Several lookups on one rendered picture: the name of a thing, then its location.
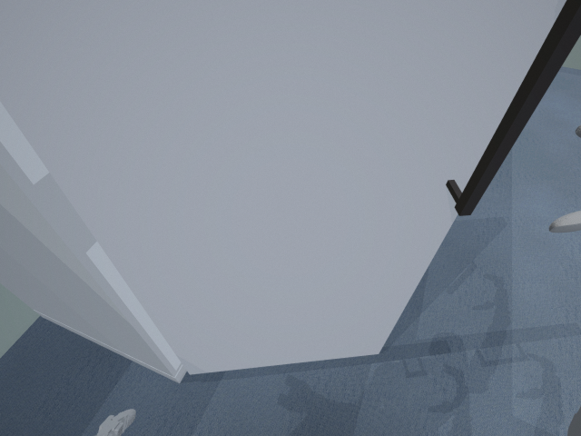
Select handle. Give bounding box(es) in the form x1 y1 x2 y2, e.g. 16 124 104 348
446 0 581 216

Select robot right hand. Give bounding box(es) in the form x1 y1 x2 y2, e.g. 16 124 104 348
549 125 581 233

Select fridge door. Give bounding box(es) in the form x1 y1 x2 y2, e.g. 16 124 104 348
0 0 566 375

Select robot left hand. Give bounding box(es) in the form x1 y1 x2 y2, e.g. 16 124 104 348
95 409 136 436

